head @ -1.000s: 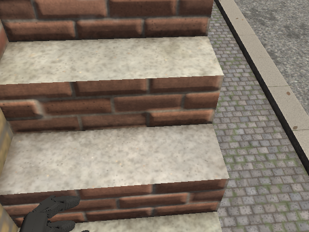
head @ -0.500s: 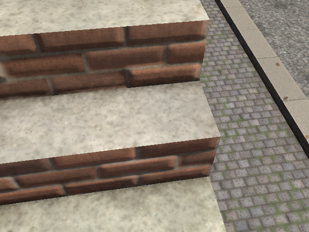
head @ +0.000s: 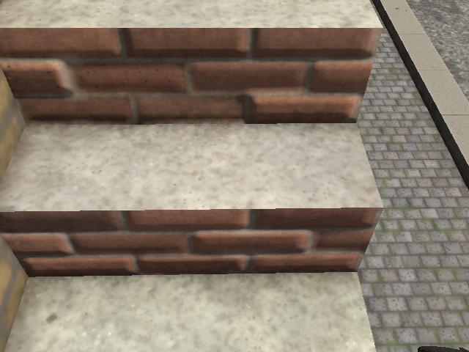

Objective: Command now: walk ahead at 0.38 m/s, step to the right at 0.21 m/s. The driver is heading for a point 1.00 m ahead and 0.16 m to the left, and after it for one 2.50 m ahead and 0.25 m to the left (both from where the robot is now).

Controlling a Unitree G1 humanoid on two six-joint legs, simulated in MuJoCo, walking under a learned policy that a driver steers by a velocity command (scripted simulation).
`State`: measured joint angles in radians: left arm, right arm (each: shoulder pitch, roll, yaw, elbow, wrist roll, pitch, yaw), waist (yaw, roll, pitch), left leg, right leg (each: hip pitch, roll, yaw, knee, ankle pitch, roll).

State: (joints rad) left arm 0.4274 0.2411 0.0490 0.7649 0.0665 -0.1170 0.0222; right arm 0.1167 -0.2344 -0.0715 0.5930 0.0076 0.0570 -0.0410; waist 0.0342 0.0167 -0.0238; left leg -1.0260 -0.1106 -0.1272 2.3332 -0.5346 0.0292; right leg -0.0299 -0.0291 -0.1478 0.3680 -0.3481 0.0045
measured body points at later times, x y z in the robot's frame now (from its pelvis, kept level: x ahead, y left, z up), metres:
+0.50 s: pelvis +0.03 +0.08 +0.15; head +0.03 +0.10 +0.60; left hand +0.14 +0.29 +0.02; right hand +0.11 -0.16 +0.03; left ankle +0.08 +0.17 -0.52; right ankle +0.08 -0.07 -0.36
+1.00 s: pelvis +0.04 +0.08 +0.15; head +0.04 +0.10 +0.60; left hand +0.16 +0.34 +0.06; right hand +0.28 -0.13 +0.09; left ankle -0.06 +0.22 -0.36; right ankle +0.14 -0.04 -0.52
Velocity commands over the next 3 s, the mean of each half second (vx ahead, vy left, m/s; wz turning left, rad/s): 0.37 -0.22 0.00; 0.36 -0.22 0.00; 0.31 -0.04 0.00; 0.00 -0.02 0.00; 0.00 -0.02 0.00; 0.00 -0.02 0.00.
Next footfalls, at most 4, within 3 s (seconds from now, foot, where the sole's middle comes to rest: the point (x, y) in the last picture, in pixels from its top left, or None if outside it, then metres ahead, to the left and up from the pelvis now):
0.14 left None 0.13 0.17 -0.55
0.64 right None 0.18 -0.05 -0.56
1.26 left None -0.07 0.36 -0.77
1.56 right None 0.18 0.10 -0.56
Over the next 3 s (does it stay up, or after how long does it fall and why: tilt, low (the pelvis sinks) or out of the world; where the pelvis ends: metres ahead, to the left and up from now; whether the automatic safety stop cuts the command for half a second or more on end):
stays up -0.13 0.03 0.00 its command is cut before an obstacle from the start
